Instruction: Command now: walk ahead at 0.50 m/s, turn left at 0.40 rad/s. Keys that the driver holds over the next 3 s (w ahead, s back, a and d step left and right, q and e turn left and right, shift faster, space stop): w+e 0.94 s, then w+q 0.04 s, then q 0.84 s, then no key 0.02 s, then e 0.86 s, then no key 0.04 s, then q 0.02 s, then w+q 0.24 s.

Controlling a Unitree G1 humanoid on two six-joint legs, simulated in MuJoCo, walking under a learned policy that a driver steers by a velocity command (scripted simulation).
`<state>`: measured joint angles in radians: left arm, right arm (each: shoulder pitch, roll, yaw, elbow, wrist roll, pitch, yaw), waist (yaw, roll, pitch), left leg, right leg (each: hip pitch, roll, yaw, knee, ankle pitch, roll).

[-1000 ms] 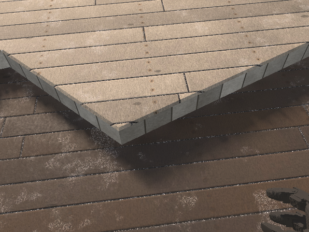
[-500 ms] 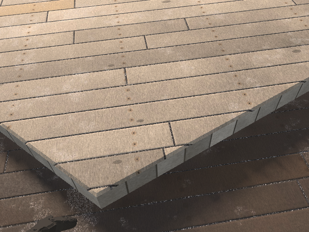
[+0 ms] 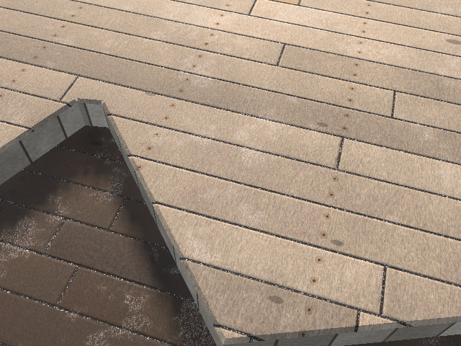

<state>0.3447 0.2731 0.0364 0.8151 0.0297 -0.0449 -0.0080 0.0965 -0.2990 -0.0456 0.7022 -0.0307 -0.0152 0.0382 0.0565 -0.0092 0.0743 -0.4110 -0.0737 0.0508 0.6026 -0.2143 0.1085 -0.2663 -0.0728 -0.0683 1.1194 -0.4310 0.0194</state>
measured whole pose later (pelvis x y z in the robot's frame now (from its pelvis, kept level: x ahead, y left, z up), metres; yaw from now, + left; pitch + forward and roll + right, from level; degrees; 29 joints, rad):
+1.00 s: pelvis +0.63 -0.15 +0.13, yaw -24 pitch +3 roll +2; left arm 0.46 0.25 0.03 0.91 0.03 -0.14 -0.07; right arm 0.01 -0.18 0.05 0.55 -0.02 -0.09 0.06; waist 0.06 0.02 -0.04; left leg -0.89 0.03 -0.02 1.00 -0.03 -0.01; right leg -0.12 0.20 0.15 0.53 -0.43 -0.18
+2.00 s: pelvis +0.85 -0.20 +0.14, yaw -2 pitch +2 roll -1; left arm 0.21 0.30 0.07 0.68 0.00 0.03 0.05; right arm 0.09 -0.22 -0.01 0.65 -0.03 0.01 0.00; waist 0.02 -0.03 0.02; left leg -0.33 -0.07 0.04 0.50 -0.20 0.10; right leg -0.56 -0.06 0.03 1.08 -0.37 0.09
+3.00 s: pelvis +0.86 -0.24 +0.15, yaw -24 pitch +2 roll -1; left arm 0.19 0.26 0.06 0.65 0.00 -0.02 0.03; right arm 0.32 -0.22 -0.03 0.71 0.00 -0.03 -0.02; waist -0.04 -0.02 -0.02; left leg -0.23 -0.04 0.04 0.33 -0.15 0.08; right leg -0.53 -0.06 0.06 1.00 -0.28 0.09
